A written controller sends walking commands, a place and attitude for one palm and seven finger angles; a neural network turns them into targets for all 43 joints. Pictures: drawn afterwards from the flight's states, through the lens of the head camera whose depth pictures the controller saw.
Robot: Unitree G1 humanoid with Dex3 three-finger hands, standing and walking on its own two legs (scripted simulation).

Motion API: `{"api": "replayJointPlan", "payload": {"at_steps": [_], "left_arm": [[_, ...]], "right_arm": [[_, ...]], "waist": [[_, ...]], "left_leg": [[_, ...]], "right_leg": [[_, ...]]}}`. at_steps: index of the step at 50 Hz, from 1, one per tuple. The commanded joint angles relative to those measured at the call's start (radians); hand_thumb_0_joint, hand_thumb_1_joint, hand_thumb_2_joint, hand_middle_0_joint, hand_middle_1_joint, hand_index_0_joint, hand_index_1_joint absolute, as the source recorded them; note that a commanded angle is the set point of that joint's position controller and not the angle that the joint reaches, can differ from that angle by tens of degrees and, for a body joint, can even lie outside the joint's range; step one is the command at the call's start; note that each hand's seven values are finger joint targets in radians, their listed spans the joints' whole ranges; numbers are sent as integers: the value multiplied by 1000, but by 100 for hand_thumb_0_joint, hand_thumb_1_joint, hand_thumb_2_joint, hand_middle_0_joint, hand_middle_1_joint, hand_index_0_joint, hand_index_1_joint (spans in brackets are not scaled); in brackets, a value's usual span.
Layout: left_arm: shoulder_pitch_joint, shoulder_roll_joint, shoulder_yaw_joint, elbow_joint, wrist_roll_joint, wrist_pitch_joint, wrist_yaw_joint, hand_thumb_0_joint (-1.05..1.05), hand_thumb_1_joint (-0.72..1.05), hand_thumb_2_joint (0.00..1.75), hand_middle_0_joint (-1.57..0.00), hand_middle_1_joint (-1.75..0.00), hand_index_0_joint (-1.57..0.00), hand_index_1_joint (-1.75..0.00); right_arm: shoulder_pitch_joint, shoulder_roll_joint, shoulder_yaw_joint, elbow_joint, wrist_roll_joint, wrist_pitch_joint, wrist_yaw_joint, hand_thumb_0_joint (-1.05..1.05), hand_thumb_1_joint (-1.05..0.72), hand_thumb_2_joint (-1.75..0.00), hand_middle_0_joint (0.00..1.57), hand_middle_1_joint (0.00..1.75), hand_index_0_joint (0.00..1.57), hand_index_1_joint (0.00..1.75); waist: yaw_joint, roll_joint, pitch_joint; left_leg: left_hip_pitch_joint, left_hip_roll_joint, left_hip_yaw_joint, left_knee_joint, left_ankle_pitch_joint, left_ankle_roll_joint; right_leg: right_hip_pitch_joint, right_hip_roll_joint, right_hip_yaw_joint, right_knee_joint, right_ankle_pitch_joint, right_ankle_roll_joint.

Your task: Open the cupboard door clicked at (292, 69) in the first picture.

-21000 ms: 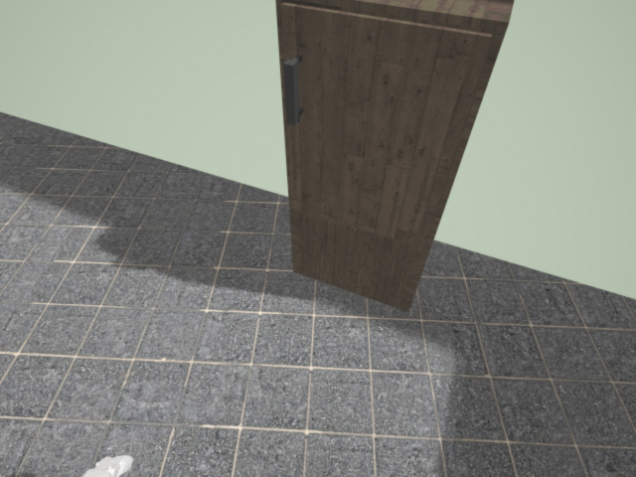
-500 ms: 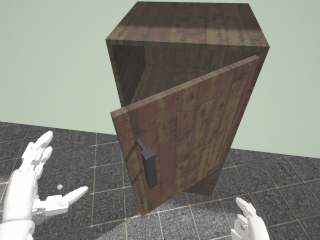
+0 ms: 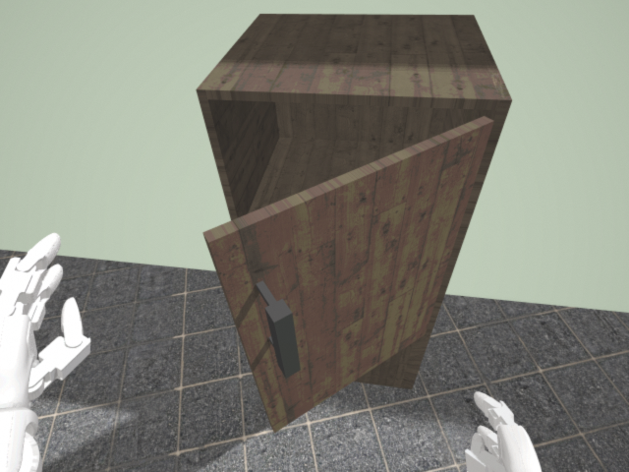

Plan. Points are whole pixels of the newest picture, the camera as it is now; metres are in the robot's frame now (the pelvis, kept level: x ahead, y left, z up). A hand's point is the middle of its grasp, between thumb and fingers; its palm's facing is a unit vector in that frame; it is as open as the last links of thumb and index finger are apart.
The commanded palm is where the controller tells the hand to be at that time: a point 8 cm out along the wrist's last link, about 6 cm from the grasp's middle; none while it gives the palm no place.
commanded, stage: draw the hand back to the body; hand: left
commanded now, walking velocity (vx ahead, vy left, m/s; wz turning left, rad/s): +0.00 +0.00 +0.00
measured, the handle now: (276, 329) +0.29 +0.10 +0.03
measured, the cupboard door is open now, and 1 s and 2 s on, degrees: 41 41 41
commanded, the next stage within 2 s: step back with the hand held close in 0.18 s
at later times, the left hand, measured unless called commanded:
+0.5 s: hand (71, 357) +0.17 +0.26 +0.14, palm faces +0.38 -0.79 -0.49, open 7.4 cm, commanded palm +0.11 +0.30 +0.17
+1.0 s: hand out of the picture +0.08 +0.29 +0.15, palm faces +0.44 -0.74 -0.51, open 7.4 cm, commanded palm +0.02 +0.33 +0.17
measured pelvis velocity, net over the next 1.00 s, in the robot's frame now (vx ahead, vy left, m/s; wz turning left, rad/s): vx -0.11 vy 0.02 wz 0.04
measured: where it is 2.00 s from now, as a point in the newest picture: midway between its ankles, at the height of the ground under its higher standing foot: outside the picture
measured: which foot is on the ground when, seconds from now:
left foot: down 0.00-1.00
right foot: down 0.00-1.00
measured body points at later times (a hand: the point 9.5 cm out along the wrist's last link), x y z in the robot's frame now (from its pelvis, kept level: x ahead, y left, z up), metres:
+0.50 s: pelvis -0.03 +0.00 +0.00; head -0.01 -0.01 +0.45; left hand +0.15 +0.30 +0.17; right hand +0.16 -0.23 -0.09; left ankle -0.03 +0.12 -0.74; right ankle -0.02 -0.11 -0.74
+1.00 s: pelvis -0.11 +0.02 -0.02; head -0.09 +0.03 +0.43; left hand +0.05 +0.33 +0.17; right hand +0.07 -0.21 -0.10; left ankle -0.03 +0.12 -0.74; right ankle -0.02 -0.11 -0.74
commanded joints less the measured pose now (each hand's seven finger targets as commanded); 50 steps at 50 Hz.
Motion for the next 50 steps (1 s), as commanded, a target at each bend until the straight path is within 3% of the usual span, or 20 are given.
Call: {"api": "replayJointPlan", "payload": {"at_steps": [1, 7, 13, 15, 16, 17, 19, 20, 22, 25, 26, 28, 30, 34, 36, 42, 44, 47, 48, 50], "left_arm": [[-78, 217, 144, -231, -3, -77, 22, 0, 90, 90, -20, -30, -20, -30], [-99, 200, 125, -214, -3, -81, 20, 0, 90, 90, -20, -30, -20, -30], [-95, 185, 113, -180, -5, -90, 16, 0, 90, 90, -20, -30, -20, -30], [-175, 235, 147, -219, -6, -101, 22, 0, 90, 90, -20, -30, -20, -30], [-200, 328, 250, -225, -5, -131, 24, 0, 90, 90, -20, -30, -20, -30], [-99, 262, 203, -153, -4, -131, 13, 0, 90, 90, -20, -30, -20, -30], [-60, 236, 166, -170, 2, -129, 5, 0, 90, 90, -20, -30, -20, -30], [-56, 238, 169, -194, 3, -140, 7, 0, 90, 90, -20, -30, -20, -30], [12, 229, 166, -214, 1, -143, 11, 0, 90, 90, -20, -30, -20, -30], [55, 258, 194, -269, 0, -142, 20, 0, 90, 90, -20, -30, -20, -30], [81, 267, 211, -272, -2, -141, 25, 0, 90, 90, -20, -30, -20, -30], [97, 277, 224, -295, -4, -141, 29, 0, 90, 90, -20, -30, -20, -30], [97, 300, 247, -312, -4, -145, 37, 0, 90, 90, -20, -30, -20, -30], [116, 275, 235, -303, -3, -148, 43, 0, 90, 90, -20, -30, -20, -30], [111, 267, 229, -310, 1, -153, 46, 0, 90, 90, -20, -30, -20, -30], [57, 249, 228, -314, 31, -182, 53, 0, 90, 90, -20, -30, -20, -30], [30, 249, 234, -321, 43, -193, 55, 0, 90, 90, -20, -30, -20, -30], [22, 261, 247, -333, 48, -208, 57, 0, 90, 90, -20, -30, -20, -30], [23, 267, 250, -341, 48, -214, 58, 0, 90, 90, -20, -30, -20, -30], [22, 280, 249, -360, 35, -221, 64, 0, 90, 90, -20, -30, -20, -30]], "right_arm": [[-125, -90, -35, -159, -6, -60, -11, 0, -90, -90, 20, 30, 20, 30], [-130, -86, -31, -150, -2, -68, -13, 0, -90, -90, 20, 30, 20, 30], [-135, -89, -36, -146, -2, -78, -14, 0, -90, -90, 20, 30, 20, 30], [-143, -93, -35, -141, -1, -83, -16, 0, -90, -90, 20, 30, 20, 30], [-121, -109, -32, -179, 8, -62, -17, 0, -90, -90, 20, 30, 20, 30], [-118, -94, -35, -164, 3, -44, -17, 0, -90, -90, 20, 30, 20, 30], [-126, -101, -38, -179, -1, -27, -14, 0, -90, -90, 20, 30, 20, 30], [-130, -105, -41, -179, -3, -23, -18, 0, -90, -90, 20, 30, 20, 30], [-117, -109, -44, -195, -1, -14, -18, 0, -90, -90, 20, 30, 20, 30], [-116, -113, -54, -214, 0, -2, -23, 0, -90, -90, 20, 30, 20, 30], [-111, -106, -56, -223, 2, 4, -23, 0, -90, -90, 20, 30, 20, 30], [-111, -103, -63, -236, 8, 13, -23, 0, -90, -90, 20, 30, 20, 30], [-116, -107, -67, -237, 8, 19, -28, 0, -90, -90, 20, 30, 20, 30], [-110, -108, -69, -250, 11, 21, -28, 0, -90, -90, 20, 30, 20, 30], [-108, -113, -66, -251, 9, 17, -28, 0, -90, -90, 20, 30, 20, 30], [-91, -129, -67, -260, 8, -11, -24, 0, -90, -90, 20, 30, 20, 30], [-82, -133, -68, -259, 3, -22, -24, 0, -90, -90, 20, 30, 20, 30], [-68, -123, -71, -257, 4, -38, -24, 0, -90, -90, 20, 30, 20, 30], [-60, -124, -73, -254, 2, -42, -22, 0, -90, -90, 20, 30, 20, 30], [-37, -117, -75, -228, 0, -46, -20, 0, -90, -90, 20, 30, 20, 30]], "waist": [[11, -23, -118], [1, 24, -53], [1, -38, -38], [4, -10, -51], [-48, -74, 34], [-47, -126, 6], [-50, -116, -8], [-50, -53, -32], [-48, -11, -124], [-45, 8, -205], [-44, -30, -224], [-48, -72, -235], [-47, -43, -233], [-49, -29, -180], [-49, 12, -155], [-57, 50, -69], [-58, 56, -51], [-62, -8, -61], [-66, -35, -59], [-74, -116, -70]], "left_leg": [[17, -5, -24, -28, 348, 25], [7, -7, -22, -39, 259, 21], [4, -8, -24, -50, 201, 27], [8, -12, -27, -50, 191, 27], [-71, 5, -44, -16, 122, 40], [-63, 0, -49, 11, 117, 42], [-62, -1, -37, 29, 135, 37], [-68, 1, -40, 21, 169, 36], [-55, 18, -37, 14, 253, 33], [-53, 32, -39, 23, 365, 29], [-65, 37, -44, 25, 389, 27], [-83, 41, -43, 42, 390, 27], [-104, 42, -51, 39, 398, 26], [-190, 62, -72, 9, 298, 33], [-251, 73, -94, -21, 217, 41], [-553, 114, -150, -120, -289, 91], [-620, 121, -162, -120, -376, 103], [-589, 90, -152, -45, -388, 98], [-552, 67, -139, 14, -387, 90], [-337, -2, -90, 221, -275, 46]], "right_leg": [[26, -9, 26, -38, 310, -3], [-18, -6, 31, -72, 226, -4], [-31, -3, 34, -92, 160, 1], [-25, -6, 39, -100, 152, -3], [-158, -50, 123, -154, 166, 1], [-161, -70, 116, -157, 164, 2], [-180, -82, 118, -155, 178, 0], [-159, -85, 101, -129, 224, -3], [-108, -80, 86, -66, 312, 1], [-62, -75, 72, -5, 416, 7], [-49, -71, 69, 15, 436, 10], [-54, -74, 78, 32, 472, 11], [-56, -77, 75, 53, 480, 8], [-85, -55, 80, 77, 352, 16], [-76, -45, 76, 92, 274, 16], [6, -20, 88, 178, 51, 26], [17, -14, 94, 200, -2, 27], [-49, -30, 143, 148, -74, 14], [-112, -47, 186, 97, -133, 2], [-357, -133, 279, -48, -251, -55]]}}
